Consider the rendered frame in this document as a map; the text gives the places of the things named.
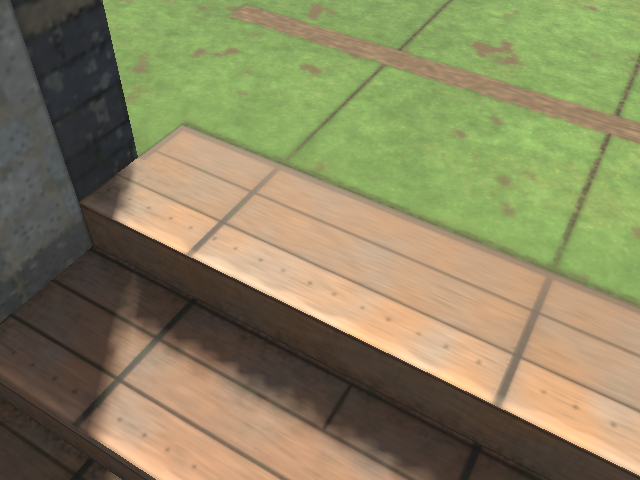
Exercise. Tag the stairs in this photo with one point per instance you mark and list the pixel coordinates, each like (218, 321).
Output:
(138, 362)

